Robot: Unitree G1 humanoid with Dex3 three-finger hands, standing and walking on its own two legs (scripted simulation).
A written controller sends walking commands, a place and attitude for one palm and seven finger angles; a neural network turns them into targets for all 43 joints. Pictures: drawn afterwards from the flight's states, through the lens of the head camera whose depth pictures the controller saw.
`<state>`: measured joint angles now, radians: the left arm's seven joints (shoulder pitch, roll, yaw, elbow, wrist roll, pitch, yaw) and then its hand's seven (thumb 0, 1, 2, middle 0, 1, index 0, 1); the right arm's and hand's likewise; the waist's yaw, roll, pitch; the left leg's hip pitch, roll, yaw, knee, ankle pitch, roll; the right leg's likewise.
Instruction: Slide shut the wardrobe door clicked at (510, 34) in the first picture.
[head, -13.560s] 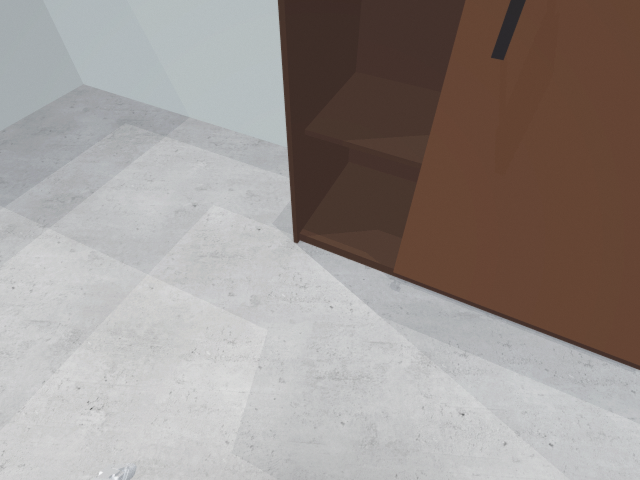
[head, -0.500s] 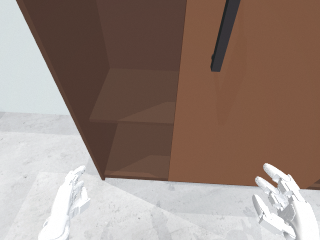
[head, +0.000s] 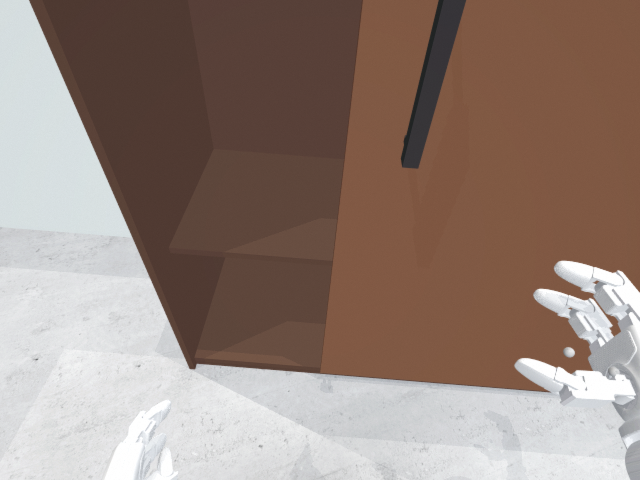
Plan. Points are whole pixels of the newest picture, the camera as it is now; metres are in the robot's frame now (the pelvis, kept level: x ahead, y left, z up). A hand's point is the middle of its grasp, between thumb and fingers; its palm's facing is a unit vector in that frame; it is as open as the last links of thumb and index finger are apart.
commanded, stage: raise the hand with hooked fingers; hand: right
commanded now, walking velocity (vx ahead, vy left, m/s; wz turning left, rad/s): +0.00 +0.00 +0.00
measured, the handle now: (429, 69) +0.55 -0.11 +0.28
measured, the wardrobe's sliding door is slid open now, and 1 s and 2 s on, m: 0.41 0.41 0.41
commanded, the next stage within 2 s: move the hooked fingers beside the handle in 1.16 s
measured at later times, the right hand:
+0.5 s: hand out of the picture +0.25 -0.28 +0.24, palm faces +0.12 +0.98 -0.14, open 13.9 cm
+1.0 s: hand out of the picture +0.27 -0.27 +0.27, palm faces +0.10 +0.98 -0.14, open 14.0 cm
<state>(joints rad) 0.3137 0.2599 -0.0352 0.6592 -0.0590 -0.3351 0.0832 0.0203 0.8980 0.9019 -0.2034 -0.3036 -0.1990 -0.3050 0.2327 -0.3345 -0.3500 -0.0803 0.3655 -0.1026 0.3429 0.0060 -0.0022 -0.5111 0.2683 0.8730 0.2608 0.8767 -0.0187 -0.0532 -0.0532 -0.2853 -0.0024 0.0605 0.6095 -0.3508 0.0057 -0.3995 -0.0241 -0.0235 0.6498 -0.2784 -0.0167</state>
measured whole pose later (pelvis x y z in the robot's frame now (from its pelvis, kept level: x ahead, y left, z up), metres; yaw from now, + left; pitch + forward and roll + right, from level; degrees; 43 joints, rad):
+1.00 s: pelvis +0.01 +0.01 +0.01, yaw -1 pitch -3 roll +0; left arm 0.18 0.30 -0.08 0.64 -0.11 -0.22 0.10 0.02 0.90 0.90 -0.20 -0.30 -0.20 -0.30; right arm -0.21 -0.54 -0.53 -0.02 0.35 0.36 0.43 -0.01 0.50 -0.30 0.31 1.20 0.30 1.20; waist -0.05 -0.08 -0.04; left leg -0.11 0.00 0.08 0.46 -0.30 0.02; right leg -0.22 -0.01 0.00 0.48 -0.21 0.00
